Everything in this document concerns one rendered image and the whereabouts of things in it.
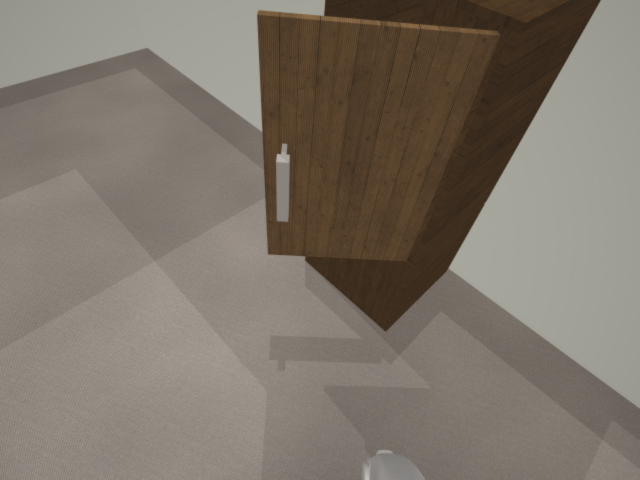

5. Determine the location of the right robot thigh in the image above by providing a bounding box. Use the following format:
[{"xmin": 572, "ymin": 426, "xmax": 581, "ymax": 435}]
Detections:
[{"xmin": 362, "ymin": 453, "xmax": 425, "ymax": 480}]

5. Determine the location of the handle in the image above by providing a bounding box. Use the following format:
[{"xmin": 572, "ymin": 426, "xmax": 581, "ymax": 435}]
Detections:
[{"xmin": 276, "ymin": 144, "xmax": 290, "ymax": 222}]

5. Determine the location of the cupboard door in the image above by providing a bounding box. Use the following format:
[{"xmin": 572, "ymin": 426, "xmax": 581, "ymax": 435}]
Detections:
[{"xmin": 257, "ymin": 10, "xmax": 500, "ymax": 261}]

